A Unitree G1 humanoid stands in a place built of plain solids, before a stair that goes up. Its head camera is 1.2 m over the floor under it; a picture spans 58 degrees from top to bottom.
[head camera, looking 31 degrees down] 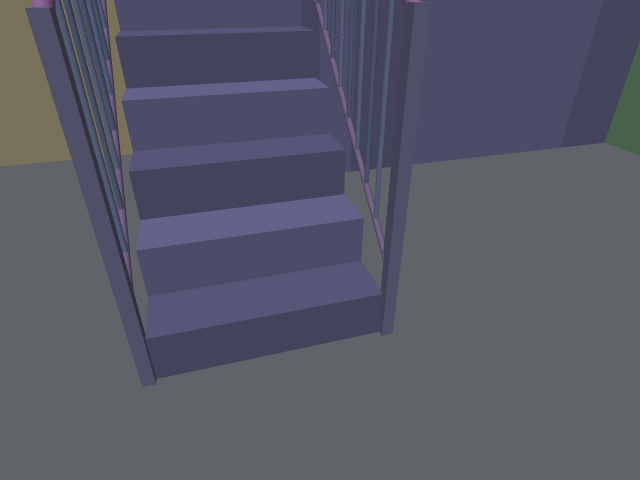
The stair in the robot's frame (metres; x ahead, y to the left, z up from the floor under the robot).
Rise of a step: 0.20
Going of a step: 0.23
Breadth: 0.85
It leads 16 degrees to the left of straight ahead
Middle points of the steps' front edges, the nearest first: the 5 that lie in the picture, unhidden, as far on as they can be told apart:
1.17 0.17 0.19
1.39 0.23 0.39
1.61 0.30 0.60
1.84 0.36 0.80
2.06 0.43 1.00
